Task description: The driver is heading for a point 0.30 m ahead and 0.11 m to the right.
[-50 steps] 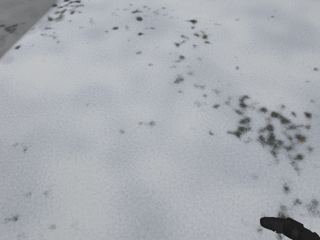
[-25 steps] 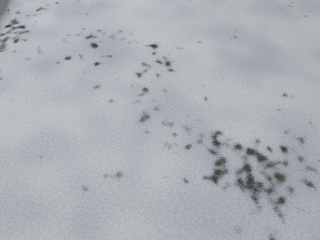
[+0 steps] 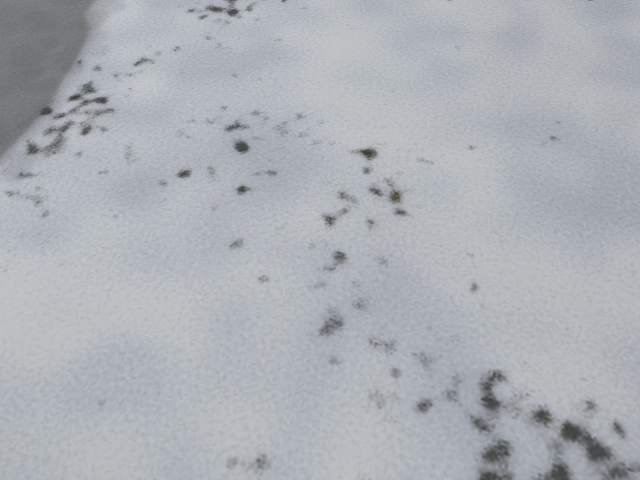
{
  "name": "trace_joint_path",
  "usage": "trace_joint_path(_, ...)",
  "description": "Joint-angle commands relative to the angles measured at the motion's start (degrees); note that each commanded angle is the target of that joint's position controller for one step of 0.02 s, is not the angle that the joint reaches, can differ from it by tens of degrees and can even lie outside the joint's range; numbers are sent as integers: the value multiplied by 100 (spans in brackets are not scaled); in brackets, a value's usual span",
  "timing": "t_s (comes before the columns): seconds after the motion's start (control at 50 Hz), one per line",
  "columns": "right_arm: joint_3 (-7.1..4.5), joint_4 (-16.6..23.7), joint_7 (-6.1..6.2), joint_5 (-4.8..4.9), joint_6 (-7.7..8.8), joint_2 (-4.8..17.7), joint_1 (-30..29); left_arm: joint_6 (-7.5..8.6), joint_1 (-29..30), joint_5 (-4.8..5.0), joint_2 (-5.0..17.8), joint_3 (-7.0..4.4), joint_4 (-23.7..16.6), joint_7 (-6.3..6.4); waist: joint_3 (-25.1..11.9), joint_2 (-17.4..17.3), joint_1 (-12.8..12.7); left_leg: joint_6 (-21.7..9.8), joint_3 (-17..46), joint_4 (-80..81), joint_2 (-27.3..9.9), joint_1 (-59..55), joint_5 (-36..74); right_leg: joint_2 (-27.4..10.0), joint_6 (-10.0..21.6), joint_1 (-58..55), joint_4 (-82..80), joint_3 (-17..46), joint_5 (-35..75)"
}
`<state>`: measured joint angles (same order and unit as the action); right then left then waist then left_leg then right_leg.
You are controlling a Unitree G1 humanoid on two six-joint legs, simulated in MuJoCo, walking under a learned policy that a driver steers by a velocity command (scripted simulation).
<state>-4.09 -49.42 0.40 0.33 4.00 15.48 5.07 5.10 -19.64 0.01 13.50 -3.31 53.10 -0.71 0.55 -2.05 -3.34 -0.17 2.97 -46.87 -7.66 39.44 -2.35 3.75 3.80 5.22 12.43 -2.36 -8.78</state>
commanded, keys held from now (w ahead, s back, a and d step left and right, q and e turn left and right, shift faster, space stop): w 0.02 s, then e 0.16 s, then no key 0.82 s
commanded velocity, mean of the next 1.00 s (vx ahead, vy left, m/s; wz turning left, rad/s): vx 0.13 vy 0.00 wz -0.09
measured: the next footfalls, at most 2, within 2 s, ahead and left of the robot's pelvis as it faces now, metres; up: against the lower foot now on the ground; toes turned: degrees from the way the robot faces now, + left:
left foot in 0.20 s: +0.29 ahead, +0.15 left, +0.00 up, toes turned -3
right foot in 0.52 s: +0.20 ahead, -0.09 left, +0.00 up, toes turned -6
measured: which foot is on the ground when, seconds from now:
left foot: up 0.00-0.18, down 0.20-1.00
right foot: down 0.00-0.20, up 0.22-0.50, down 0.52-1.00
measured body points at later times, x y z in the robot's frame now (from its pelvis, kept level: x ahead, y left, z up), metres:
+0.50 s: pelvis +0.15 +0.06 -0.02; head +0.17 +0.06 +0.43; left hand +0.28 +0.31 -0.15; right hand +0.25 -0.20 -0.14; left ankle +0.25 +0.15 -0.75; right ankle +0.16 -0.09 -0.74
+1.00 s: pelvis +0.20 +0.04 -0.01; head +0.21 +0.04 +0.43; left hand +0.28 +0.28 -0.16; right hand +0.24 -0.23 -0.16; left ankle +0.25 +0.15 -0.75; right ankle +0.16 -0.09 -0.75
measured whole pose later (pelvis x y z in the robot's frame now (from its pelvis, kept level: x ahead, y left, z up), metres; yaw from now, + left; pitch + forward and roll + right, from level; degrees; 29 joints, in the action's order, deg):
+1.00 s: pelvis +0.20 +0.04 -0.01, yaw -6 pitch -1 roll +0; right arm -2.1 -60.3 1.7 -0.1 0.0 12.7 8.8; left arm 0.4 -13.5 -0.3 11.7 -1.9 56.6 2.0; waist 2.1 0.4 0.3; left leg -0.2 -3.0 -29.4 -1.4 16.0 -12.3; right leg -1.3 -1.0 11.0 30.0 -0.1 -17.9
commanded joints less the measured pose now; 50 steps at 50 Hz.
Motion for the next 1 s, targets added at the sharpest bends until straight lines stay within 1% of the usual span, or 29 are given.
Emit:
trace_joint_path(0.02, 12, 364, -49, 16, 47, 142, -397, 79, 67, 52, 895, -170, -276, 62, 169, 583, 71, 28, -146, 830, 136, -268, 774, -1408, 751, 237, -588, 707, 1024)
trace_joint_path(0.06, 40, 512, -91, -8, 74, 125, -780, 26, -139, 69, 863, -148, -151, 78, 313, 548, -28, 46, -206, 1272, 314, -480, 797, -1388, 711, 177, -317, 689, 1634)
trace_joint_path(0.1, 46, 630, -153, -21, 137, 165, -971, -64, -294, 77, 900, -152, -67, 107, 255, 633, -60, 9, -207, 1590, 493, -666, 663, -1444, 646, -90, 146, 783, 2235)
trace_joint_path(0.12, 25, 657, -179, -29, 173, 252, -953, -104, -274, 84, 945, -165, -67, 131, 174, 705, -2, -38, -153, 1735, 551, -815, 553, -1487, 584, -210, 391, 901, 2394)
trace_joint_path(0.16, -64, 555, -173, -78, 233, 519, -495, -156, -14, 118, 1062, -207, -161, 179, -107, 829, 310, -179, -133, 2143, 678, -1494, 532, -1439, 380, -321, 1000, 1108, 2616)
trace_joint_path(0.18, -142, 383, -124, -132, 259, 716, 50, -162, 105, 120, 1028, -198, -249, 191, -424, 733, 554, -295, -223, 2414, 684, -2341, 1150, -1143, 204, -148, 1609, 1022, 2745)
trace_joint_path(0.2, -225, 254, -67, -242, 287, 1103, 774, -129, 139, 21, 786, -114, -426, 200, -1211, 274, 749, -586, 296, 1924, -84, -3837, 3397, -754, -48, 603, 2778, 761, 1646)
trace_joint_path(0.22, -239, 258, -29, -314, 195, 1344, 1091, -82, -736, -23, 199, 48, -350, 193, -2083, -1105, 548, -1551, 1744, 1507, -1687, -5852, 5471, -14, -469, 2459, 4814, 363, -2158)
trace_joint_path(0.24, -155, 299, -68, -169, 105, 1019, 1250, -75, -1105, 93, 470, 15, -226, 180, -2852, -1294, 661, -1886, 2443, 1735, -1914, -5922, 4822, -28, -543, 2713, 5754, 1018, -3412)
trace_joint_path(0.26, -98, 350, -86, -101, 48, 785, 931, -138, -795, 197, 854, -107, -244, 191, -2292, -810, 637, -1715, 2002, 1975, -1587, -5284, 3683, -259, -582, 3025, 6077, 1057, -3153)
trace_joint_path(0.28, -22, 376, -76, -83, 19, 554, 546, -235, -396, 179, 807, -106, -320, 231, -1677, -447, 534, -1489, 1587, 2212, -1266, -4561, 2696, -480, -618, 3161, 5900, 851, -2807)
trace_joint_path(0.3, 78, 353, -83, -110, 14, 293, 206, -361, -216, 113, 709, -116, -318, 274, -1203, -248, 388, -1385, 1271, 2489, -1037, -3700, 1953, -685, -666, 2936, 5511, 826, -2483)
trace_joint_path(0.32, 123, 344, -92, -167, 10, 196, -104, -494, -232, 67, 618, -127, -327, 311, -945, -376, 173, -1276, 1004, 2785, -850, -2886, 1359, -842, -688, 2390, 5036, 813, -2197)
trace_joint_path(0.34, 100, 322, -104, -232, -4, 275, -331, -591, -290, 39, 488, -101, -327, 330, -785, -575, 39, -1216, 727, 3008, -667, -2242, 1063, -803, -702, 1836, 4590, 630, -1941)
trace_joint_path(0.36, 82, 308, -98, -261, -8, 327, -460, -632, -331, 16, 370, -75, -318, 344, -736, -668, -25, -1219, 490, 3109, -543, -1916, 1025, -755, -701, 1451, 4144, 492, -1803)
trace_joint_path(0.4, 55, 226, -63, -237, -19, 416, -445, -643, -198, -20, 300, -36, -329, 348, -818, -649, 20, -1253, 317, 3144, -477, -1857, 930, -704, -656, 1044, 3390, 385, -1392)
trace_joint_path(0.44, 50, 146, -22, -157, -68, 484, -372, -669, -93, -29, 397, -46, -326, 321, -881, -583, 45, -1223, 373, 3189, -519, -1902, 83, -680, -588, 722, 2805, 317, -851)
trace_joint_path(0.48, 77, 93, 2, -70, -146, 468, -401, -701, -9, -75, 427, -53, -305, 284, -675, -492, -15, -980, 359, 3222, -378, -1612, -1518, -584, -440, 261, 2046, 175, -308)
trace_joint_path(0.5, 115, 31, 5, -52, -172, 377, -295, -719, 86, -136, 477, -60, -336, 277, -498, -407, 1, -746, 372, 3259, -259, -1438, -2300, -609, -331, 126, 1763, 219, -267)
trace_joint_path(0.52, 159, -50, 1, -70, -189, 272, -139, -722, 182, -193, 603, -63, -419, 290, -262, -203, 54, -438, 329, 3177, -98, -1291, -2825, -886, -177, 131, 1367, 556, -199)
trace_joint_path(0.54, 130, -82, 3, -105, -201, 318, 83, -725, 356, -150, 971, -125, -486, 327, 26, 307, 335, -181, 30, 2949, 241, -1296, -2769, -1138, 19, 550, 1167, 800, -782)
trace_joint_path(0.56, 111, -114, 39, -108, -226, 336, 122, -687, 437, -99, 906, -127, -397, 307, 150, 813, 411, -23, -357, 2721, 512, -1958, -2175, -1059, 92, 1444, 896, 813, -1985)
trace_joint_path(0.58, 105, -149, 75, -123, -240, 358, 72, -618, 553, -117, 658, -67, -392, 290, 262, 917, 400, 22, -398, 2455, 553, -2380, -1735, -976, -8, 1824, 646, 806, -2361)
trace_joint_path(0.6, 107, -206, 98, -119, -255, 297, 154, -551, 653, -144, 546, -32, -349, 278, 253, 1027, 469, -9, -425, 2330, 556, -2621, -1445, -963, -140, 1948, 551, 792, -2287)
trace_joint_path(0.62, 106, -277, 120, -127, -271, 282, 239, -492, 748, -134, 528, -25, -343, 266, 254, 1035, 505, -48, -427, 2278, 542, -2717, -1264, -924, -243, 1942, 579, 748, -2038)
trace_joint_path(0.64, 93, -339, 122, -138, -279, 324, 306, -440, 736, -114, 486, -13, -323, 258, 219, 881, 489, -92, -407, 2279, 520, -2700, -1176, -897, -297, 1820, 671, 702, -1768)
trace_joint_path(0.68, 97, -428, 106, -122, -272, 281, 309, -391, 567, -67, 521, -15, -225, 259, 115, 573, 417, -158, -372, 2309, 484, -2635, -1062, -839, -324, 1508, 885, 615, -1236)
trace_joint_path(0.8, 100, -657, 92, -75, -275, 273, 332, -386, 456, -40, 508, 1, -55, 274, -118, 263, 349, -149, -401, 2185, 464, -2771, -398, -762, -280, 1095, 1154, 485, -260)
trace_joint_path(1.0, 106, -927, 158, -39, -369, 313, 399, -441, 389, -29, 405, 35, 219, 293, -80, 200, 360, -172, -393, 2089, 439, -2895, -89, -653, -316, 971, 1202, 328, 111)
